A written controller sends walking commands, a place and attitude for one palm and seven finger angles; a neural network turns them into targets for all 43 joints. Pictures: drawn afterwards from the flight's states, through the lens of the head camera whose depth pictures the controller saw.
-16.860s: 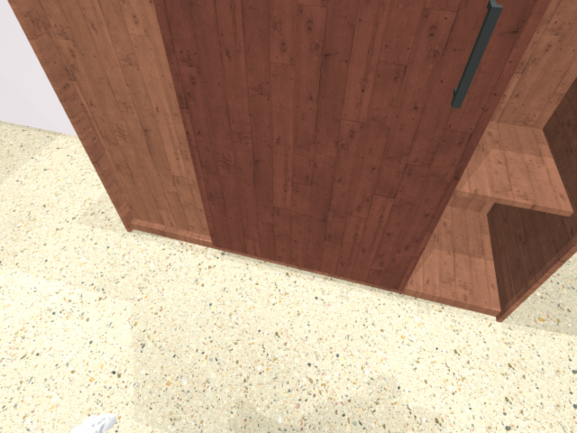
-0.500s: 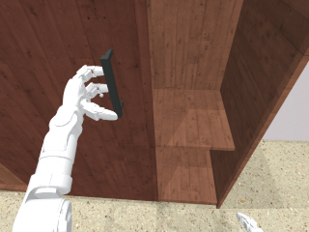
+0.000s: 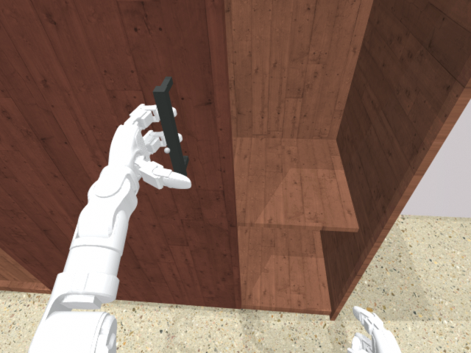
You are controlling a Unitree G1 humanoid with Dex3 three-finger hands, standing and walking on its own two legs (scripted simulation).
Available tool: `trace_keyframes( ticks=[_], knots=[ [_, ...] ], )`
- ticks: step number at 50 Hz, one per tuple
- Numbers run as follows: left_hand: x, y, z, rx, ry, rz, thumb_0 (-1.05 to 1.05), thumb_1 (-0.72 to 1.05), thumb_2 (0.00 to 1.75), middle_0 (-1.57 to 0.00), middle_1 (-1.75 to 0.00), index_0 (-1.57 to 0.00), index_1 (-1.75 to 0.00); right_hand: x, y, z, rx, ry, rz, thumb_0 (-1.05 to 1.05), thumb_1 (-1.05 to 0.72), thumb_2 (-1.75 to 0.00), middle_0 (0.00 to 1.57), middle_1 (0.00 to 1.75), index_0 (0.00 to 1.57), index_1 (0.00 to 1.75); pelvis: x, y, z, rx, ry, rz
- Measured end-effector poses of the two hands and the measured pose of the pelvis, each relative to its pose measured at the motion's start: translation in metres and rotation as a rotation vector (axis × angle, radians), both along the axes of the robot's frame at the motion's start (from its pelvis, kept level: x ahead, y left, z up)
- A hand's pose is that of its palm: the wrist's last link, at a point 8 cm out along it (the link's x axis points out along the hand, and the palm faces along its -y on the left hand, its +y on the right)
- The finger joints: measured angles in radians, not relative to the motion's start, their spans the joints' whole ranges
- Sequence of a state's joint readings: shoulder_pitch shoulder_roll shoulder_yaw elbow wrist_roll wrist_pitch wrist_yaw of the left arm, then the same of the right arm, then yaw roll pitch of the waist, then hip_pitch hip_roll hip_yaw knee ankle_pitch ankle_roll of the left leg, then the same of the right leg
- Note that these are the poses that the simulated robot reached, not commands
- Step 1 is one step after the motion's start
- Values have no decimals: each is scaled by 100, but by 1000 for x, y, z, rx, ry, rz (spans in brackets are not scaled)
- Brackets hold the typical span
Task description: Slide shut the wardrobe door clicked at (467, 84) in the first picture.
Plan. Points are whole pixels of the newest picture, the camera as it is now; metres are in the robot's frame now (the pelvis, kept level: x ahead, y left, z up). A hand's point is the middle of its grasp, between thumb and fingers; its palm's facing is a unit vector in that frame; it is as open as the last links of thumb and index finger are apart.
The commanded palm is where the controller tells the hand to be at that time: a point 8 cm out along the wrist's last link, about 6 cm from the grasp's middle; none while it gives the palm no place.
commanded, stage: slide the fingers in behind the handle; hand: left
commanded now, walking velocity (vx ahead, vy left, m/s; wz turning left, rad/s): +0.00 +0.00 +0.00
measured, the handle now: (175, 132) +0.44 +0.13 +0.18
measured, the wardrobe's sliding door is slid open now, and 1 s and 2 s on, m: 0.36 0.36 0.36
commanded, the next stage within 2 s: grip the handle and tug to test in 1.14 s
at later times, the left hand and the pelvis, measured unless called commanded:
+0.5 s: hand (177, 150) +0.38 +0.12 +0.18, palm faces -0.02 -1.00 +0.00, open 14.0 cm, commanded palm +0.36 +0.17 +0.18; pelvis +0.00 +0.00 +0.00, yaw +0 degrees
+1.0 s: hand (184, 149) +0.38 +0.10 +0.18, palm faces -0.02 -1.00 +0.00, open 14.0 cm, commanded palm +0.36 +0.16 +0.18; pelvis +0.00 +0.00 +0.00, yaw +0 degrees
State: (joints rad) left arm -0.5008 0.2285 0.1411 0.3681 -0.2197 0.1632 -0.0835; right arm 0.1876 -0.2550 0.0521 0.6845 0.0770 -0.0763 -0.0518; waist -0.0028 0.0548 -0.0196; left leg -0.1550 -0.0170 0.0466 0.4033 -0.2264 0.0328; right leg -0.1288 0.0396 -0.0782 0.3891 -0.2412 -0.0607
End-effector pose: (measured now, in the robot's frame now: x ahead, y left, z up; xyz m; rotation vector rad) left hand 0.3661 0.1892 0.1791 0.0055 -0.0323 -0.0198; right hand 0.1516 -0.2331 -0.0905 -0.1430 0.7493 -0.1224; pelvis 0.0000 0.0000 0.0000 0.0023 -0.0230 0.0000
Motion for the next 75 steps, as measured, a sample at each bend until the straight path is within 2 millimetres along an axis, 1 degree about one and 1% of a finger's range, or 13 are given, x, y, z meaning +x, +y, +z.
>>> trace_keyframes(
  ticks=[6,15,27,35,45,54,64,69,75],
  knots=[
    [1,-2,0,11,0,13,-2,-51,30,-32,-122,-30,-120,4,4,-1,3,4,9,1,-90,-90,20,30,20,30,1,2,0,0,0,4],
    [0,-20,2,-5,-15,-21,-2,-51,30,-31,-120,-30,-120,4,10,-2,17,14,14,1,-90,-90,20,30,20,30,4,4,0,2,-4,-2],
    [-2,-19,1,-3,-2,2,-2,-51,30,-31,-120,-30,-120,0,8,-2,9,33,5,1,-90,-90,20,30,20,30,2,4,1,0,-12,-4],
    [-5,-29,2,-9,-6,-5,-2,-51,30,-30,-120,-30,-120,-1,7,-3,10,36,6,1,-90,-90,20,30,20,30,1,4,1,0,-13,1],
    [-1,-30,2,4,4,8,-2,-50,30,-31,-120,-29,-120,-5,9,-5,16,47,9,1,-90,-90,20,30,20,30,-2,2,1,1,-14,2],
    [-2,-30,2,-2,-4,0,-2,-50,30,-31,-120,-29,-120,-8,6,-4,19,44,1,1,-90,-90,20,30,20,30,-1,1,1,2,-15,-4],
    [-7,-29,3,3,-15,10,-2,-50,30,-30,-120,-27,-120,-3,3,-2,15,30,2,1,-90,-90,20,30,20,30,0,0,1,2,-18,-3],
    [-8,-30,3,6,-13,16,-2,-44,33,-30,-121,-26,-121,1,5,0,16,21,9,1,-90,-90,20,30,20,30,1,1,1,2,-17,-2],
    [-8,-29,3,5,-14,10,-1,-26,41,-32,-123,-27,-124,6,8,1,20,16,15,1,-90,-90,20,30,20,30,3,1,1,2,-17,-1]
  ],
)
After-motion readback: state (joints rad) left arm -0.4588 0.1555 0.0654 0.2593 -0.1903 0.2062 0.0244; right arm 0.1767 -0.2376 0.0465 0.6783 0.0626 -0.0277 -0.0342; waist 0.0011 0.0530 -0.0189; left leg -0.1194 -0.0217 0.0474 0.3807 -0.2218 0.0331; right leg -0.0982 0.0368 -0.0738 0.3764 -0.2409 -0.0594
